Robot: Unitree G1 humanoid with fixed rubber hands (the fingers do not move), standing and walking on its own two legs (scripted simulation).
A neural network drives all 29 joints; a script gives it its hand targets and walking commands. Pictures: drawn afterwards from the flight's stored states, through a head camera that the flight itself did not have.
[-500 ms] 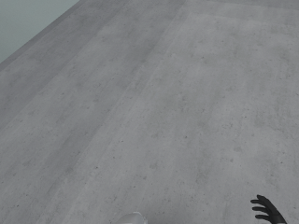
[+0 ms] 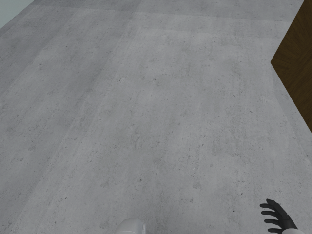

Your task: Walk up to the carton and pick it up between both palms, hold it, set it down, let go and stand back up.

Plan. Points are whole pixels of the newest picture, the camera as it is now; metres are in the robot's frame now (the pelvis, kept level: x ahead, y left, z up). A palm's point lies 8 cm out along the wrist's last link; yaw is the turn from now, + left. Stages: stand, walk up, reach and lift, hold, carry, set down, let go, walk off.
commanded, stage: walk up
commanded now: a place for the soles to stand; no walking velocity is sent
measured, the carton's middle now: out of the picture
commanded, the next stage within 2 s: none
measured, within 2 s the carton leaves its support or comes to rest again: neither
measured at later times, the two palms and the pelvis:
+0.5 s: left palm (147, 104) +0.55 +0.07 -0.12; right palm out of the picture +0.31 -0.48 -0.15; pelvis +0.32 -0.17 -0.04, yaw -12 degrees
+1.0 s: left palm (183, 53) +0.91 -0.09 -0.16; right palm out of the picture +0.68 -0.65 -0.14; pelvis +0.71 -0.34 -0.05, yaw -23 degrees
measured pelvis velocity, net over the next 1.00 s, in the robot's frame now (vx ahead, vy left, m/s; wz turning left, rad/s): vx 0.71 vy -0.34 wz -0.41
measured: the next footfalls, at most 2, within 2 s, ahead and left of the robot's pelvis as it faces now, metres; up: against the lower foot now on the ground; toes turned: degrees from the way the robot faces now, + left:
left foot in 0.14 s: +0.19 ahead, +0.04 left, +0.00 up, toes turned -3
right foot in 0.42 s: +0.29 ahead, -0.29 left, +0.00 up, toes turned -12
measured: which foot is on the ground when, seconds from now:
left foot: up 0.00-0.12, down 0.14-0.50, up 0.52-0.76, down 0.78-1.00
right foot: down 0.00-0.14, up 0.16-0.40, down 0.42-0.78, up 0.80-1.00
